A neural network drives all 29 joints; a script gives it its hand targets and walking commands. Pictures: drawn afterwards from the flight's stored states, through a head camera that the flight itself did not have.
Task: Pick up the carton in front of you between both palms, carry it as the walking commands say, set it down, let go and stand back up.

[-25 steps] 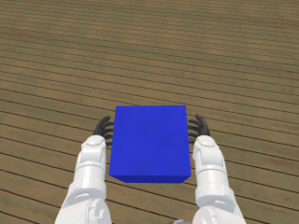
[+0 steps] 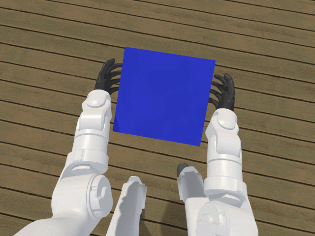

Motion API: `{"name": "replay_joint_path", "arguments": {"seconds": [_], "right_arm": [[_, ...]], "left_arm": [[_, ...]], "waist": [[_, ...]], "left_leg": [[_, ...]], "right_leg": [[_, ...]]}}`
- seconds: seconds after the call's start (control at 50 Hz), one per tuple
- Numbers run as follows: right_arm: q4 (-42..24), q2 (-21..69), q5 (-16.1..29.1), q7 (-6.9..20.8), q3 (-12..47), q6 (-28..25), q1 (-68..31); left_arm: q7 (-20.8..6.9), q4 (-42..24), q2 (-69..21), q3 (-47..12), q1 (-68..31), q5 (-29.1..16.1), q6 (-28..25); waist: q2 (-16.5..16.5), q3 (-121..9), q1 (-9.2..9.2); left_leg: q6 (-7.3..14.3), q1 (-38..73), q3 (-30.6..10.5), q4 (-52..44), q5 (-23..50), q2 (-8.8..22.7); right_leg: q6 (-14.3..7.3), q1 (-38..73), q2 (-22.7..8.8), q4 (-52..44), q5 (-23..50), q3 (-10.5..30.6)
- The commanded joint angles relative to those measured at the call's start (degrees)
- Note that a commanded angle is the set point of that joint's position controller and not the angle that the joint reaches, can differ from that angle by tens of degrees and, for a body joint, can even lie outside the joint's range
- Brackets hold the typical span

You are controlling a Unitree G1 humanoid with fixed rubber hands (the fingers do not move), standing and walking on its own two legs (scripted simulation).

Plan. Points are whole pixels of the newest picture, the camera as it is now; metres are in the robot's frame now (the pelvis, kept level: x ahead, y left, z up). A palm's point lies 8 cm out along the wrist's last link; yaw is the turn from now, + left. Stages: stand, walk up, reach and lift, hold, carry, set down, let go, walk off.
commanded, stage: set down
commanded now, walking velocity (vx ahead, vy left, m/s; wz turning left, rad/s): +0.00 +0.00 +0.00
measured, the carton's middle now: (163, 98) +0.46 -0.03 -0.17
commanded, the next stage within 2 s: none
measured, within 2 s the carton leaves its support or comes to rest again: rests again in 1.90 s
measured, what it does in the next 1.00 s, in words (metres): lowers itself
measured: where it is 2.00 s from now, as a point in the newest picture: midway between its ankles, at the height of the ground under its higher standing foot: (162, 202)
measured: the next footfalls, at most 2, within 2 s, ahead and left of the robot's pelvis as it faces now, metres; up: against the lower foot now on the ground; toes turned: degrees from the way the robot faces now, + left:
none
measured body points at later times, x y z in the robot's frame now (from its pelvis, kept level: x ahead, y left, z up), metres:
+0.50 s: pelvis -0.01 +0.01 -0.11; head +0.29 +0.00 +0.22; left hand +0.52 +0.09 -0.23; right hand +0.43 -0.19 -0.23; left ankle +0.03 +0.12 -0.60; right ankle +0.12 -0.14 -0.60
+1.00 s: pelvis -0.04 +0.01 -0.21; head +0.34 +0.00 +0.04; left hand +0.57 +0.07 -0.38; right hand +0.45 -0.21 -0.37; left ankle +0.03 +0.12 -0.60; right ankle +0.12 -0.14 -0.60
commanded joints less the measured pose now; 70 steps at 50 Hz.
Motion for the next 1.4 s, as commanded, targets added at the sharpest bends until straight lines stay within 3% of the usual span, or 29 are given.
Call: {"name": "replay_joint_path", "arguments": {"seconds": [0.0,0.12,0.26,0.68,0.98,1.14,1.22,1.38], "right_arm": [[9.4,46.9,5.4,17.8,35.3,1.4,-33.7],[10.9,45.7,7.0,18.4,33.3,1.1,-37.2],[10.6,42.9,9.6,17.3,32.2,0.2,-40.8],[9.1,31.8,10.6,12.1,23.2,-0.2,-59.5],[10.6,21.5,14.0,8.9,17.0,-1.9,-69.1],[17.3,22.1,15.5,11.3,10.8,-2.1,-66.7],[19.5,21.5,14.8,12.9,9.1,-2.0,-64.8],[22.4,18.8,11.5,14.3,3.8,-1.4,-62.3]], "left_arm": [[-16.0,4.5,-53.6,-28.7,-28.3,-6.3,-0.3],[-13.8,5.7,-52.4,-28.9,-32.3,-7.2,-1.3],[-10.8,6.3,-49.7,-31.3,-36.9,-9.5,-2.7],[-7.8,17.0,-35.1,-28.1,-54.9,-11.8,-3.1],[-6.5,22.2,-23.5,-32.0,-68.7,-15.9,-3.9],[-5.7,23.3,-21.7,-32.5,-68.2,-13.8,-4.6],[-5.4,25.3,-22.8,-30.5,-64.5,-11.9,-4.3],[-5.1,28.4,-19.8,-26.6,-62.1,-7.5,-3.3]], "waist": [[1.5,-49.4,-2.12],[2.8,-53.4,-3.23],[4.7,-59.3,-4.53],[5.5,-58.3,-9.07],[9.3,-54.0,-13.03],[16.0,-45.0,-13.37],[16.1,-41.7,-12.95],[15.1,-34.5,-11.99]], "left_leg": [[0.6,5.3,4.7,-9.3,9.6,-2.5],[-0.1,2.2,4.7,-3.1,14.9,-3.1],[-0.9,-0.7,5.1,3.9,18.5,-3.8],[0.2,-18.5,7.7,20.1,6.1,-4.3],[0.7,-20.6,6.9,30.6,5.6,-2.4],[0.9,-17.5,4.4,33.4,14.3,-0.7],[0.9,-16.1,2.9,33.9,18.4,-0.4],[1.5,-19.0,2.4,33.9,15.5,-0.3]], "right_leg": [[-1.4,38.3,5.3,3.4,9.1,-9.3],[-0.9,29.9,5.5,9.6,13.4,-10.1],[0.0,23.2,5.4,16.3,16.6,-10.6],[2.4,15.4,4.0,31.4,11.1,-12.8],[2.5,11.8,2.2,41.1,13.1,-14.0],[2.2,-1.6,2.0,44.2,15.6,-13.6],[2.3,-7.7,1.8,45.1,14.3,-13.9],[2.3,-14.5,1.6,45.8,9.0,-13.6]]}}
